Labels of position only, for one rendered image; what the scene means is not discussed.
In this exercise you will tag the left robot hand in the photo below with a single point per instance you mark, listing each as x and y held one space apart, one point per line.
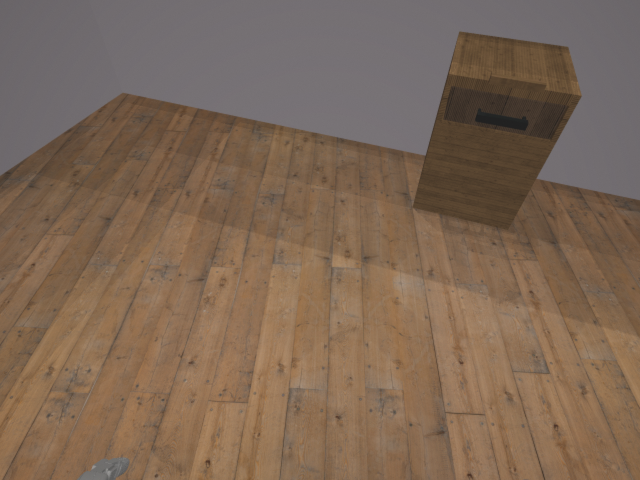
106 469

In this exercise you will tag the cabinet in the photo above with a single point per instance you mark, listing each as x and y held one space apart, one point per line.
480 174

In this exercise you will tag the handle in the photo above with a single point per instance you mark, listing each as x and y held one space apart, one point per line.
500 120
517 82

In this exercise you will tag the drawer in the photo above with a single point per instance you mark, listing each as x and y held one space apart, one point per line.
543 117

